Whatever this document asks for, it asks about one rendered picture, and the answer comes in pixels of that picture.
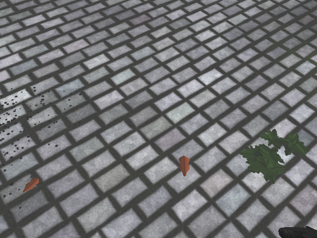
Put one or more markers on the robot right hand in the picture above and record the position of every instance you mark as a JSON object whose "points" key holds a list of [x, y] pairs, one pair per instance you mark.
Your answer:
{"points": [[297, 232]]}

